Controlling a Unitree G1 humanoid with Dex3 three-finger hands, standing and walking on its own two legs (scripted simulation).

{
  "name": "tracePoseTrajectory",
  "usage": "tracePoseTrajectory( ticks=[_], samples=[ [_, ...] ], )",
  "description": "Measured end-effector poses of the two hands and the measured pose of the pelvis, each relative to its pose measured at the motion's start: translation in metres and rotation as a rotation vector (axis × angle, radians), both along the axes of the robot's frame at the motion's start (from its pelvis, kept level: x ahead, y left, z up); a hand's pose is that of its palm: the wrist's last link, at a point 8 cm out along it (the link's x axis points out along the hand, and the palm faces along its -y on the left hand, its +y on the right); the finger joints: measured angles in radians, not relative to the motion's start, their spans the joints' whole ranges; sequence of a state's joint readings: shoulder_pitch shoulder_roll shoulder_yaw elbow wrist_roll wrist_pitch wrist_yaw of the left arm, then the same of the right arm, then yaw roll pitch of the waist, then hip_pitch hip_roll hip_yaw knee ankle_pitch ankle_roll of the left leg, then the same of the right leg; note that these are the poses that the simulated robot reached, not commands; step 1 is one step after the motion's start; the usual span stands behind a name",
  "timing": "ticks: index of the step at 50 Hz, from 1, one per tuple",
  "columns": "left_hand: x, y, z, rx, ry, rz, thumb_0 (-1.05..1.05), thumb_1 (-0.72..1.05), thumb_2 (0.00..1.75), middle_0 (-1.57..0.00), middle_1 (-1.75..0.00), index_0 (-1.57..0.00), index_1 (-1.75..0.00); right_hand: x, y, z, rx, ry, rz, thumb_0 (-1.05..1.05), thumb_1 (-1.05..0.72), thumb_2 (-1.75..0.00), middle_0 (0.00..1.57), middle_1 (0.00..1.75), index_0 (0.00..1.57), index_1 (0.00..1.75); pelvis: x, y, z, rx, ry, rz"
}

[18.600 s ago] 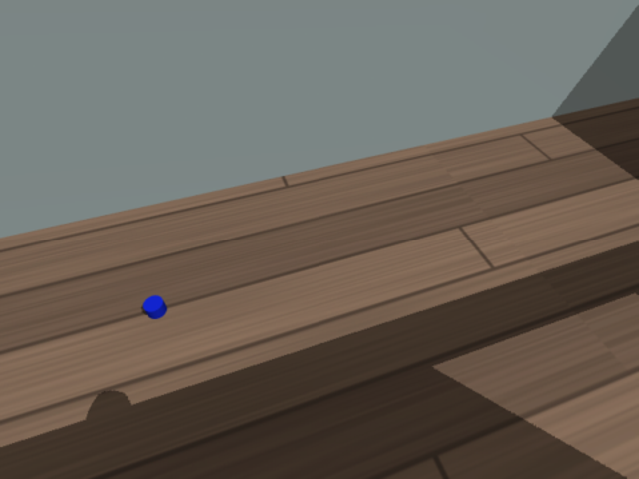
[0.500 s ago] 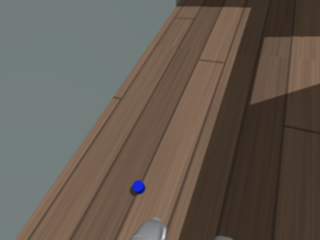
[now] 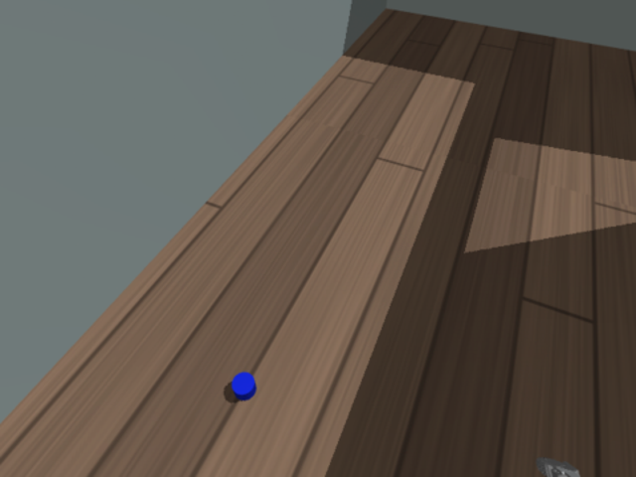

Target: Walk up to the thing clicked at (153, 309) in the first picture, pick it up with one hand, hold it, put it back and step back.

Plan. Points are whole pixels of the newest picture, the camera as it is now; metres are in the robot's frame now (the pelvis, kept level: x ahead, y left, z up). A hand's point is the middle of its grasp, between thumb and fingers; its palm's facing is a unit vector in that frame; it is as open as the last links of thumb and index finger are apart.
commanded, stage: stand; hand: left
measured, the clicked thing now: (244, 386) +0.51 +0.24 -0.74
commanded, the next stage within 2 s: none
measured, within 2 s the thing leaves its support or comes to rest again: neither
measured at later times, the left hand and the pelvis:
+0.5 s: hand out of the picture +0.10 +0.24 -0.14, palm faces -0.06 -0.94 -0.34, open 7.3 cm; pelvis +0.00 -0.01 +0.02, yaw -1 degrees
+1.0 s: hand out of the picture +0.10 +0.25 -0.14, palm faces -0.05 -0.94 -0.35, open 7.3 cm; pelvis +0.02 -0.01 +0.02, yaw -1 degrees
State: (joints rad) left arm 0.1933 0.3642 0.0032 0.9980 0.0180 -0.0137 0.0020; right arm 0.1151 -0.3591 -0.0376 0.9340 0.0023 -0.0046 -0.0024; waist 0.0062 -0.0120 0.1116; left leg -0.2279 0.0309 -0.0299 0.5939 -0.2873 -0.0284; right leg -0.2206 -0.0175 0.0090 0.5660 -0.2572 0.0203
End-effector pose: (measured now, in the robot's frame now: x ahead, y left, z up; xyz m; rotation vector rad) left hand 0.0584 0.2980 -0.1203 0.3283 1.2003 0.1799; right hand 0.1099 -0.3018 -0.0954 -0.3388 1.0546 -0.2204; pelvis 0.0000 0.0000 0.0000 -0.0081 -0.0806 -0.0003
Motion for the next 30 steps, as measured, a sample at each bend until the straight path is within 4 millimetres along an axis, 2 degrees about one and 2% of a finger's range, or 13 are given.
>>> tracePoseTrajectory(
  ticks=[5,12,22,30],
  samples=[
    [-0.007,0.001,0.015,0.019,0.026,0.011,0.0,0.91,0.9,-0.2,-0.3,-0.21,-0.3,-0.007,0.005,-0.009,0.056,0.039,0.01,0.0,-0.9,-0.9,0.2,0.3,0.2,0.3,-0.001,-0.003,0.008,0.006,0.007,0.001],
    [0.003,0.0,0.026,0.038,0.014,0.008,0.0,0.91,0.9,-0.2,-0.3,-0.21,-0.3,-0.03,0.004,-0.017,0.088,0.118,-0.012,0.01,-0.9,-0.9,0.2,0.3,0.2,0.3,0.0,-0.008,0.013,0.012,0.008,-0.002],
    [0.027,-0.011,0.023,0.01,-0.005,-0.019,0.0,0.91,0.9,-0.2,-0.3,-0.21,-0.3,-0.059,-0.011,-0.012,0.055,0.199,-0.069,0.01,-0.9,-0.9,0.2,0.3,0.2,0.3,0.002,-0.011,0.016,0.012,0.022,-0.009],
    [0.038,-0.015,0.018,-0.01,0.002,-0.027,0.0,0.91,0.9,-0.2,-0.3,-0.21,-0.3,-0.06,-0.016,-0.006,0.028,0.219,-0.084,0.01,-0.9,-0.9,0.2,0.3,0.2,0.3,0.007,-0.011,0.017,0.012,0.034,-0.013]
  ],
)
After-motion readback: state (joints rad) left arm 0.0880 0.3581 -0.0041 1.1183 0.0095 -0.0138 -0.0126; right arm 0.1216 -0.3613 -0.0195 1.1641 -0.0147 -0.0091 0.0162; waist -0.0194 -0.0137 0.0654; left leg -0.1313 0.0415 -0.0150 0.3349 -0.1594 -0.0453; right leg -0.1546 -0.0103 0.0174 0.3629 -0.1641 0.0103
